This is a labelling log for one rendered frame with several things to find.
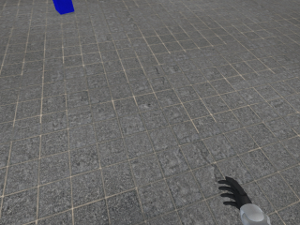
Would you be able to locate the right robot forearm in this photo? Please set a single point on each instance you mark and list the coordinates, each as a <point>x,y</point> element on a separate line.
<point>251,214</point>

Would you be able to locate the carton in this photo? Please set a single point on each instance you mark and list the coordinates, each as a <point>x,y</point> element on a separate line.
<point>63,6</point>

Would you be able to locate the right robot hand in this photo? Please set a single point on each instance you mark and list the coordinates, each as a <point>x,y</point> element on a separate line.
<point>239,195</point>

